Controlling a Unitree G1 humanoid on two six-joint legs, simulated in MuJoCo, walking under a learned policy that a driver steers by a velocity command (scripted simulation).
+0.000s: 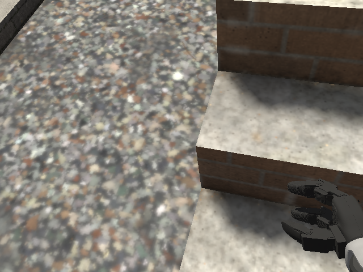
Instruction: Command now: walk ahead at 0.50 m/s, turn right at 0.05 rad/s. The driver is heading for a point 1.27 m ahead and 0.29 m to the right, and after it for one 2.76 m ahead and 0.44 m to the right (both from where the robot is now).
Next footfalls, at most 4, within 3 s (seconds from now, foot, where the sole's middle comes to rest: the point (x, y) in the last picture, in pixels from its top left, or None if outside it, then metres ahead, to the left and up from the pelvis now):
0.10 left None -0.09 0.15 -0.78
0.34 right None -0.09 -0.03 -0.71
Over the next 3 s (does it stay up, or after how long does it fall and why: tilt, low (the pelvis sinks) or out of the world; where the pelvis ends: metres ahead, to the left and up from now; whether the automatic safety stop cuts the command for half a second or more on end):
falls after 0.68 s (tilt)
